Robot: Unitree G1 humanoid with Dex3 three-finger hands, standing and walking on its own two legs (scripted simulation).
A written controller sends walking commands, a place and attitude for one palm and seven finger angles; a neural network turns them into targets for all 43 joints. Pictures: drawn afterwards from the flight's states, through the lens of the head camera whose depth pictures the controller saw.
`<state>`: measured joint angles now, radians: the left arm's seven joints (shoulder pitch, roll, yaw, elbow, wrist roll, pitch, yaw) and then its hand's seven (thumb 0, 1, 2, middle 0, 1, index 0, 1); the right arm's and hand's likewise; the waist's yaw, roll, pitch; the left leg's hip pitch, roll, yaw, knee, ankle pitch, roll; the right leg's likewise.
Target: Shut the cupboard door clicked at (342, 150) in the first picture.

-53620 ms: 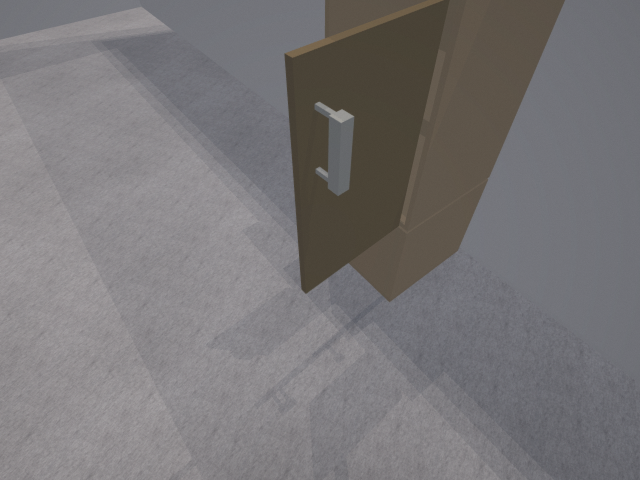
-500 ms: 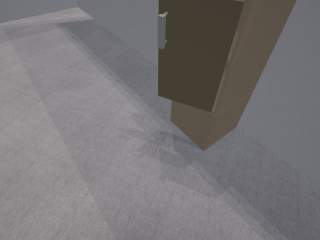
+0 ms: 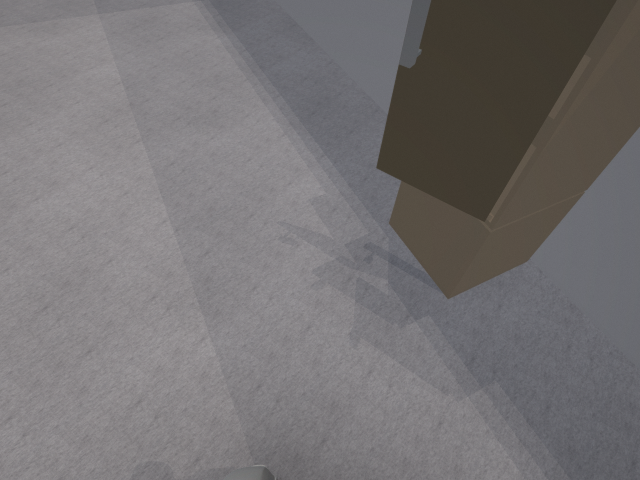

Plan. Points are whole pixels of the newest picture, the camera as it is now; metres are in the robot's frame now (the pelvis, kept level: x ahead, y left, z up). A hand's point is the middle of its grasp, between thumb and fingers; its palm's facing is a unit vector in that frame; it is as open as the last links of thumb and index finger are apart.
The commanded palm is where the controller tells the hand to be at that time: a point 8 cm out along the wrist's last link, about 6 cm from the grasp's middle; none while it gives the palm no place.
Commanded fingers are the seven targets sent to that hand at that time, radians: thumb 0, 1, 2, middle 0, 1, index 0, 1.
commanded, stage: walk to a spot facing it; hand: left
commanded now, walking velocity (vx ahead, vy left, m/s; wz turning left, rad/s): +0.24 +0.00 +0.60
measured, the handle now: (420, 26) +0.94 -0.18 +0.12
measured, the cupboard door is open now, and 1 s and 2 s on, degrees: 27 27 27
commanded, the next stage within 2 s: turn to face it in 1.46 s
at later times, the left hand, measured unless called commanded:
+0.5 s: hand out of the picture +0.06 +0.17 -0.12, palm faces +0.34 -0.88 -0.32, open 7.4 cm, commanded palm none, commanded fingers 0.00 0.90 0.90 -0.20 -0.30 -0.20 -0.30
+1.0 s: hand out of the picture -0.02 +0.12 -0.17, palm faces +0.69 -0.68 -0.23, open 7.4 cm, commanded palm none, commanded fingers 0.00 0.90 0.90 -0.20 -0.30 -0.20 -0.30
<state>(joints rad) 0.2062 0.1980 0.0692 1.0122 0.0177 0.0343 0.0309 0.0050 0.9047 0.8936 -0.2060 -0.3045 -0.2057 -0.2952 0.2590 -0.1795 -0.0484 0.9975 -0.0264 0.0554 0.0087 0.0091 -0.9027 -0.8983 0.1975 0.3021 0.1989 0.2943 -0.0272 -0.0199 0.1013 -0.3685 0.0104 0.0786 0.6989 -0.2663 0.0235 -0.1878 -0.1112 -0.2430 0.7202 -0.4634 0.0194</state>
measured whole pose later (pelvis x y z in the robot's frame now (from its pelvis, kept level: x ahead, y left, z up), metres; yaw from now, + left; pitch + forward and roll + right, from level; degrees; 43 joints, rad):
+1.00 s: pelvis +0.13 -0.01 +0.00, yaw +40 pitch -1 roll +1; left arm 0.35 0.20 0.07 0.98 0.03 0.04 0.00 0.01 0.91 0.89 -0.21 -0.30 -0.20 -0.29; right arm 0.07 -0.22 -0.03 0.84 -0.03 0.01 0.01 0.01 -0.90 -0.90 0.20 0.30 0.20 0.29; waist 0.05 -0.03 0.13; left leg -0.37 -0.03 0.10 0.65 -0.28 0.07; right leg -0.44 -0.14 -0.07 1.18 -0.48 0.06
